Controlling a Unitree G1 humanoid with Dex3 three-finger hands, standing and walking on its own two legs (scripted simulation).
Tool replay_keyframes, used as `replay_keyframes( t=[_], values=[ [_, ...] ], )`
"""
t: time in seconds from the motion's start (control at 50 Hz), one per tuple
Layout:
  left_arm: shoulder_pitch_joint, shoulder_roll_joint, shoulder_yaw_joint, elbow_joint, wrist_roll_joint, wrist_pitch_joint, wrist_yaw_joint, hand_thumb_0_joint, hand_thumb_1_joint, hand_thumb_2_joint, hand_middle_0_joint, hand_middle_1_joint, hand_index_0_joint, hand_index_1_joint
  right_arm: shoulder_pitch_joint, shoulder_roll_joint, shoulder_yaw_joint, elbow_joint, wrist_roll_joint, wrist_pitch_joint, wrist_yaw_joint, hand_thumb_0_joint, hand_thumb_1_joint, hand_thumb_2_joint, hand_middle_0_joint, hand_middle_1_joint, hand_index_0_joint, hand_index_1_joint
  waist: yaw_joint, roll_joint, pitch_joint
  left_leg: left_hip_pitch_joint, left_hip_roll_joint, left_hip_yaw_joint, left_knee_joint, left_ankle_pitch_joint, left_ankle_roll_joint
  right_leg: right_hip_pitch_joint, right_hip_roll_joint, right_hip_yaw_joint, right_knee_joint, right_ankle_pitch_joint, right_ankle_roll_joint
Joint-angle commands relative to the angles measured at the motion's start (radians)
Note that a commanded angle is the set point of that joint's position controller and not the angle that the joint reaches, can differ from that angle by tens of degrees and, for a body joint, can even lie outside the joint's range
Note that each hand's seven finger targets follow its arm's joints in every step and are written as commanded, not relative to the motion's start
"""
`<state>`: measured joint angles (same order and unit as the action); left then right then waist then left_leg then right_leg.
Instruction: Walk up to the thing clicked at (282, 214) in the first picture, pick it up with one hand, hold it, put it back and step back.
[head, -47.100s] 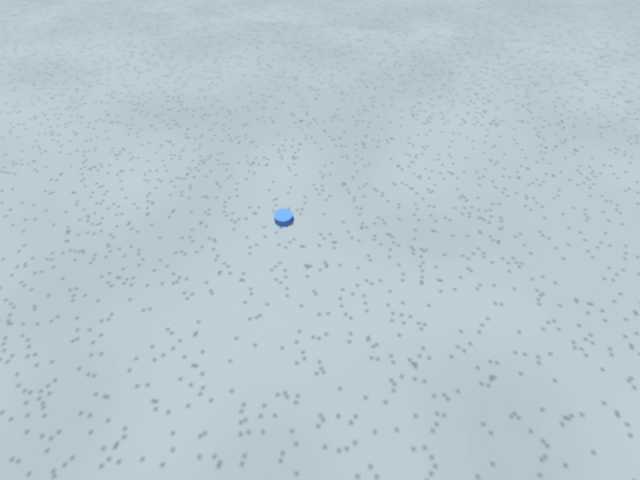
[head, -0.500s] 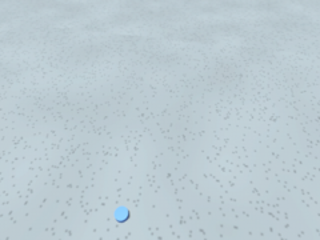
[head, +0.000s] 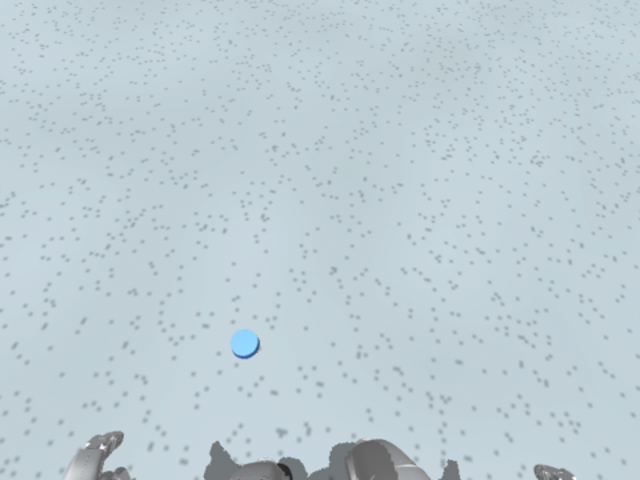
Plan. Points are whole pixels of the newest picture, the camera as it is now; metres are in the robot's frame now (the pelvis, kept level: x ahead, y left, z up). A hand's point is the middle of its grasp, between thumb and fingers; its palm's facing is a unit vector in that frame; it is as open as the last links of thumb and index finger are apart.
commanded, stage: step back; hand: left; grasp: from above
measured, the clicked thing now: (244, 343) +0.50 +0.19 -0.75
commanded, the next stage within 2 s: none
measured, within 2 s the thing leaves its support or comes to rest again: neither
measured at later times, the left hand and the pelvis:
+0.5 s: hand out of the picture -0.01 +0.26 -0.14, palm faces -0.01 -0.91 -0.41, open 7.4 cm; pelvis -0.12 +0.00 +0.00, yaw +0 degrees
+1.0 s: hand out of the picture -0.21 +0.27 -0.17, palm faces -0.08 -0.92 -0.39, open 7.4 cm; pelvis -0.30 +0.00 -0.02, yaw -5 degrees
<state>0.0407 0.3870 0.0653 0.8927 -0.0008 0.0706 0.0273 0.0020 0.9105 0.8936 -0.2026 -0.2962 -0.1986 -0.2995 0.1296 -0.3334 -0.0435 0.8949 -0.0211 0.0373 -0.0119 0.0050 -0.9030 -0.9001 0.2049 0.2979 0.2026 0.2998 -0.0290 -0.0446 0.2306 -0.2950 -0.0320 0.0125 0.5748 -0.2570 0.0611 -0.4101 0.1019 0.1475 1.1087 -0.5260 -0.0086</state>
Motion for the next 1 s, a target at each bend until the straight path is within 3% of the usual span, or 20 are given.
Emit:
replay_keyframes(
  t=[0.0,0.08,0.16,0.18,0.2,0.22,0.24,0.32,0.46,0.54,0.56,0.58,0.6,0.62,0.68,0.76,0.86,0.94,0.96,0.98],
  values=[
    [0.048,0.169,0.051,-0.079,0.007,-0.033,0.013,0.0,0.9,0.9,-0.2,-0.3,-0.2,-0.3,0.066,-0.253,-0.074,-0.074,0.005,-0.028,-0.032,0.0,-0.9,-0.9,0.2,0.3,0.2,0.3,-0.023,0.144,-0.309,0.393,0.273,-0.269,-0.065,0.699,0.159,-0.088,-0.04,0.001,-0.133,0.0,0.027],
    [0.098,0.165,0.056,-0.072,0.013,-0.041,0.003,0.0,0.9,0.9,-0.2,-0.3,-0.2,-0.3,0.026,-0.281,-0.076,-0.097,0.004,-0.024,-0.028,0.0,-0.9,-0.9,0.2,0.3,0.2,0.3,-0.014,0.173,-0.299,0.289,0.295,-0.268,-0.077,0.552,0.183,0.022,-0.079,-0.072,-0.309,0.027,0.012],
    [0.221,0.159,0.066,-0.024,0.025,-0.055,-0.011,0.0,0.9,0.9,-0.2,-0.3,-0.2,-0.3,-0.059,-0.294,-0.072,-0.114,0.014,-0.016,-0.014,0.0,-0.9,-0.9,0.2,0.3,0.2,0.3,0.054,0.144,-0.305,0.047,0.246,-0.219,-0.053,0.227,0.105,0.267,-0.087,-0.118,-0.601,0.274,-0.04],
    [0.228,0.18,0.072,-0.022,0.032,-0.058,-0.014,0.0,0.9,0.9,-0.2,-0.3,-0.2,-0.3,-0.062,-0.277,-0.067,-0.112,0.02,-0.013,-0.01,0.0,-0.9,-0.9,0.2,0.3,0.2,0.3,0.055,0.087,-0.296,-0.04,0.204,-0.197,-0.021,0.121,0.06,0.299,-0.129,-0.036,-0.628,0.313,-0.067],
    [0.212,0.237,0.084,-0.04,0.039,-0.061,-0.016,0.0,0.9,0.9,-0.2,-0.3,-0.2,-0.3,-0.06,-0.256,-0.061,-0.122,0.024,-0.013,-0.008,0.0,-0.9,-0.9,0.2,0.3,0.2,0.3,0.047,-0.06,-0.26,-0.16,0.1,-0.127,0.103,-0.044,-0.001,0.291,-0.257,0.168,-0.7,0.313,-0.145],
    [0.154,0.314,0.098,-0.067,0.03,-0.06,-0.019,0.0,0.9,0.9,-0.2,-0.3,-0.2,-0.3,-0.078,-0.224,-0.058,-0.122,0.023,-0.009,-0.011,0.0,-0.9,-0.9,0.2,0.3,0.2,0.3,0.067,-0.22,-0.205,-0.165,-0.057,-0.036,0.349,-0.292,-0.045,0.131,-0.448,0.372,-0.829,0.285,-0.277],
    [0.08,0.335,0.099,-0.115,0.044,-0.065,-0.014,0.0,0.9,0.9,-0.2,-0.3,-0.2,-0.3,-0.058,-0.246,-0.068,-0.106,0.013,-0.004,-0.013,0.0,-0.9,-0.9,0.2,0.3,0.2,0.3,0.062,-0.216,-0.155,-0.095,-0.062,-0.136,0.54,-0.358,-0.058,-0.03,-0.518,0.462,-0.846,0.329,-0.339],
    [-0.01,0.217,0.082,-0.146,0.035,-0.069,0.0,0.0,0.9,0.9,-0.2,-0.3,-0.2,-0.3,0.046,-0.229,-0.056,-0.052,0.023,-0.005,-0.004,0.0,-0.9,-0.9,0.2,0.3,0.2,0.3,0.001,-0.066,-0.168,-0.145,-0.117,-0.191,0.643,-0.21,-0.058,0.08,-0.316,0.11,-0.75,0.525,-0.197],
    [0.126,0.206,0.077,-0.165,0.04,-0.053,0.007,0.0,0.9,0.9,-0.2,-0.3,-0.2,-0.3,0.043,-0.218,-0.041,-0.091,0.016,-0.024,-0.017,0.0,-0.9,-0.9,0.2,0.3,0.2,0.3,0.076,-0.137,-0.305,-0.166,-0.012,-0.095,0.211,-0.288,-0.084,0.442,-0.348,0.093,-0.62,0.716,-0.208],
    [0.097,0.226,0.067,-0.18,0.017,-0.025,-0.005,0.0,0.9,0.9,-0.2,-0.3,-0.2,-0.3,0.141,-0.226,-0.062,-0.047,-0.002,-0.034,-0.011,0.0,-0.9,-0.9,0.2,0.3,0.2,0.3,0.023,-0.102,-0.318,0.107,0.01,-0.046,-0.199,0.087,-0.045,0.248,-0.265,0.017,-0.484,0.598,-0.11],
    [0.112,0.189,0.056,-0.194,0.013,-0.022,-0.008,0.0,0.9,0.9,-0.2,-0.3,-0.2,-0.3,0.132,-0.288,-0.08,-0.058,-0.017,-0.036,-0.011,0.0,-0.9,-0.9,0.2,0.3,0.2,0.3,0.027,0.03,-0.318,0.192,0.147,-0.24,-0.212,0.139,0.001,0.08,-0.19,-0.018,-0.402,0.417,-0.055],
    [0.095,0.15,0.05,-0.203,0.007,-0.026,-0.005,0.0,0.9,0.9,-0.2,-0.3,-0.2,-0.3,0.094,-0.383,-0.097,-0.074,-0.024,-0.034,-0.007,0.0,-0.9,-0.9,0.2,0.3,0.2,0.3,0.022,0.262,-0.28,0.208,0.351,-0.5,-0.26,0.26,0.096,-0.109,-0.016,-0.102,-0.23,0.042,-0.013],
    [0.02,0.195,0.075,-0.207,0.018,-0.026,0.01,0.0,0.9,0.9,-0.2,-0.3,-0.2,-0.3,0.061,-0.439,-0.105,-0.09,-0.016,-0.032,-0.004,0.0,-0.9,-0.9,0.2,0.3,0.2,0.3,-0.038,0.29,-0.241,-0.022,0.458,-0.579,-0.292,0.234,0.25,-0.031,-0.014,0.013,-0.04,-0.133,0.005],
    [0.015,0.218,0.082,-0.191,0.024,-0.026,0.012,0.0,0.9,0.9,-0.2,-0.3,-0.2,-0.3,0.0,-0.414,-0.099,-0.099,-0.018,-0.039,-0.011,0.0,-0.9,-0.9,0.2,0.3,0.2,0.3,-0.015,0.255,-0.177,-0.137,0.462,-0.579,-0.301,0.211,0.264,0.003,-0.033,0.06,0.099,-0.106,0.0],
    [0.159,0.183,0.078,-0.137,-0.001,-0.018,-0.002,0.0,0.9,0.9,-0.2,-0.3,-0.2,-0.3,-0.109,-0.293,-0.061,-0.128,-0.022,-0.041,-0.017,0.0,-0.9,-0.9,0.2,0.3,0.2,0.3,0.082,0.175,-0.181,0.006,0.252,-0.231,-0.204,0.345,0.127,-0.085,0.02,0.069,0.192,0.065,-0.018],
    [0.154,0.174,0.082,-0.142,0.015,-0.027,-0.006,0.0,0.9,0.9,-0.2,-0.3,-0.2,-0.3,0.009,-0.262,-0.063,-0.112,-0.007,-0.042,-0.019,0.0,-0.9,-0.9,0.2,0.3,0.2,0.3,0.017,0.171,-0.227,0.211,0.246,-0.244,-0.146,0.39,0.151,-0.126,0.001,0.028,0.084,0.056,0.042],
    [0.15,0.156,0.067,-0.158,0.016,-0.037,-0.008,0.0,0.9,0.9,-0.2,-0.3,-0.2,-0.3,0.055,-0.293,-0.08,-0.126,-0.007,-0.031,-0.024,0.0,-0.9,-0.9,0.2,0.3,0.2,0.3,-0.025,0.238,-0.306,0.316,0.287,-0.234,-0.094,0.471,0.193,-0.055,-0.062,-0.039,-0.227,0.006,0.054],
    [0.307,0.16,0.072,-0.079,0.019,-0.042,-0.021,0.0,0.9,0.9,-0.2,-0.3,-0.2,-0.3,-0.038,-0.33,-0.087,-0.161,-0.003,-0.009,-0.016,0.0,-0.9,-0.9,0.2,0.3,0.2,0.3,0.049,0.277,-0.351,0.145,0.266,-0.2,-0.068,0.25,0.143,0.195,-0.094,-0.134,-0.592,0.172,0.005],
    [0.347,0.17,0.08,-0.049,0.026,-0.044,-0.023,0.0,0.9,0.9,-0.2,-0.3,-0.2,-0.3,-0.054,-0.317,-0.084,-0.163,0.002,-0.003,-0.013,0.0,-0.9,-0.9,0.2,0.3,0.2,0.3,0.065,0.251,-0.353,0.057,0.24,-0.182,-0.042,0.193,0.101,0.274,-0.087,-0.147,-0.663,0.252,-0.015],
    [0.339,0.204,0.087,-0.056,0.038,-0.049,-0.024,0.0,0.9,0.9,-0.2,-0.3,-0.2,-0.3,-0.053,-0.292,-0.077,-0.171,0.012,-0.001,-0.011,0.0,-0.9,-0.9,0.2,0.3,0.2,0.3,0.065,0.165,-0.331,-0.052,0.185,-0.154,0.012,0.075,0.045,0.295,-0.13,-0.043,-0.672,0.253,-0.048]
  ],
)
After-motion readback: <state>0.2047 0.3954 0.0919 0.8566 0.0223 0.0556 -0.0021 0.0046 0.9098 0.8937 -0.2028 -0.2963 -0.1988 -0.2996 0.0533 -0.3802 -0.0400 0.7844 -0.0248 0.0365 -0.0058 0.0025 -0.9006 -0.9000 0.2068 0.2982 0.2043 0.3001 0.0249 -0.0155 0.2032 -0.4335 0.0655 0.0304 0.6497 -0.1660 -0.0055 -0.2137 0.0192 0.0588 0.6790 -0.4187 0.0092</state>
